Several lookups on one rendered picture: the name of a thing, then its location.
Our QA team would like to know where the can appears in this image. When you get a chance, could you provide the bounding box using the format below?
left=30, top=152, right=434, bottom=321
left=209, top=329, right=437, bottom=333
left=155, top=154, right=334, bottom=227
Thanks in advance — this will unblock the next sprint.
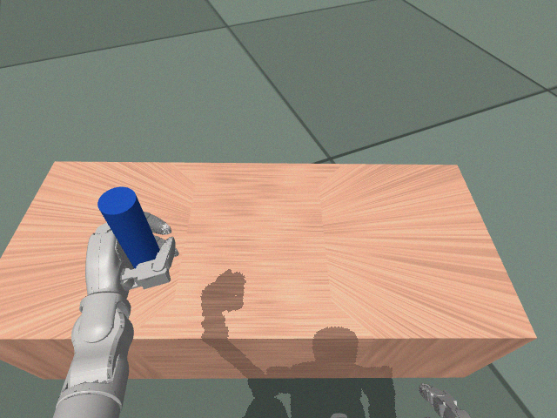
left=97, top=187, right=160, bottom=269

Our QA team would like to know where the left robot hand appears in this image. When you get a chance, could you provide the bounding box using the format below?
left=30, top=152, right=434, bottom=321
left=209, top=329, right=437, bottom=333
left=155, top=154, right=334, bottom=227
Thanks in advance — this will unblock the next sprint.
left=85, top=212, right=179, bottom=299

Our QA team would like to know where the right robot hand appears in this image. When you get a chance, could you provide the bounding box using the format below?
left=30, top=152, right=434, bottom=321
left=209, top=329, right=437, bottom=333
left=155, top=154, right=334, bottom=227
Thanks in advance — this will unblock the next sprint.
left=419, top=383, right=471, bottom=418

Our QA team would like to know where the left robot arm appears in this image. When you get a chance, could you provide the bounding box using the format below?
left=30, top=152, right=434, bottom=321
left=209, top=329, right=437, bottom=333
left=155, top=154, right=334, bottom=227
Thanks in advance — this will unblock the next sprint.
left=53, top=292, right=134, bottom=418

